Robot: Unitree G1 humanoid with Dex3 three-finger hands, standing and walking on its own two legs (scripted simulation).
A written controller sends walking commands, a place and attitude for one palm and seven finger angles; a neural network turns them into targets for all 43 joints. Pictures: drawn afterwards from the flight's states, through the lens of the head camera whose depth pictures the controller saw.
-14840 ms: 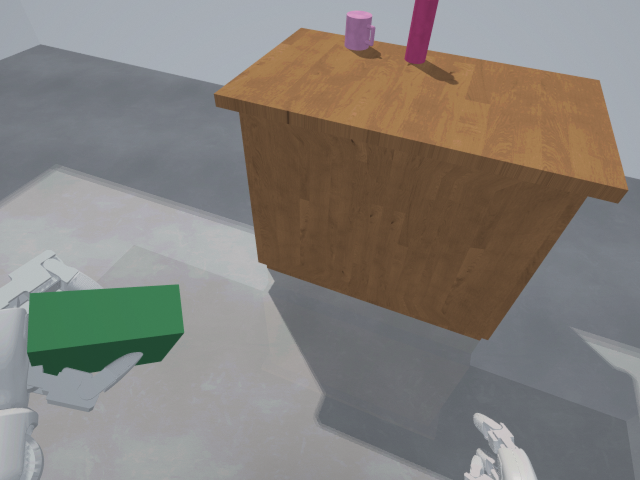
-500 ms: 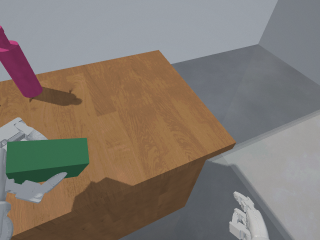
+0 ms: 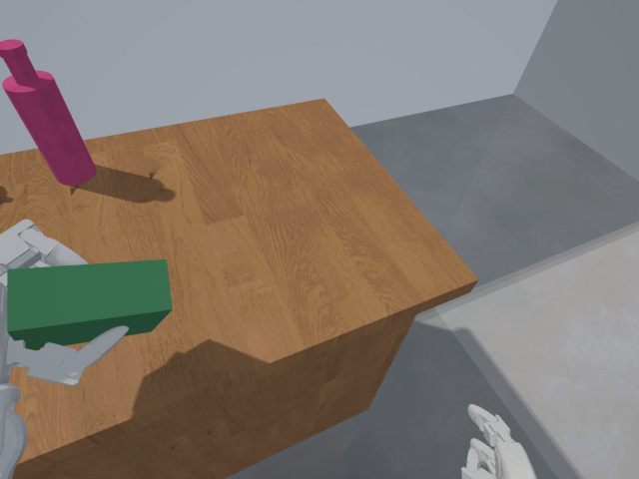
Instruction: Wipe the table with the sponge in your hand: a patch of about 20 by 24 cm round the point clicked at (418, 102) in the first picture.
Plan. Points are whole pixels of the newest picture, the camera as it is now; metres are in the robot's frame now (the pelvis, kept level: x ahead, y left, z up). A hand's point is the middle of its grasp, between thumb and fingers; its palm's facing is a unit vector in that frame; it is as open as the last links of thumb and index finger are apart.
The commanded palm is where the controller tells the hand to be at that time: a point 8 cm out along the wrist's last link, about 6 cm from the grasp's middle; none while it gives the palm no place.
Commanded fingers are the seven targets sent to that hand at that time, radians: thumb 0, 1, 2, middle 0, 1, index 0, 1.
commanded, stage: come to a stop and stand still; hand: left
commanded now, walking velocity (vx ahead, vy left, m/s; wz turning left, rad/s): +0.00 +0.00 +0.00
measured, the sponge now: (115, 304) +0.24 +0.23 +0.15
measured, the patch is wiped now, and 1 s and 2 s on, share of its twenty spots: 0.00 0.00 0.00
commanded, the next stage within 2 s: look again from close up in 0.48 s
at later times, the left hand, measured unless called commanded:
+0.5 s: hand (47, 305) +0.22 +0.28 +0.16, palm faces +0.40 -0.85 -0.34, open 9.2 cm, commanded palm +0.16 +0.31 +0.17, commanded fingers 0.00 0.10 1.30 -1.20 -1.60 -1.20 -1.60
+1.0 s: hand (43, 297) +0.23 +0.28 +0.17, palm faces +0.38 -0.80 -0.46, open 9.2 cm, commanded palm +0.16 +0.31 +0.18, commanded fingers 0.00 0.10 1.30 -1.20 -1.60 -1.20 -1.60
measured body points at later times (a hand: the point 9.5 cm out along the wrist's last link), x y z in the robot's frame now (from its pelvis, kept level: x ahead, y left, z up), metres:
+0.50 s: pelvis +0.01 +0.03 +0.00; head +0.03 +0.06 +0.45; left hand +0.20 +0.32 +0.18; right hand +0.20 -0.18 -0.06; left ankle +0.02 +0.09 -0.74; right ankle +0.01 -0.12 -0.74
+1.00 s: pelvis +0.00 +0.02 +0.00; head +0.02 +0.04 +0.45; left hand +0.20 +0.32 +0.19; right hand +0.19 -0.20 -0.07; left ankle +0.02 +0.09 -0.74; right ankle +0.01 -0.12 -0.74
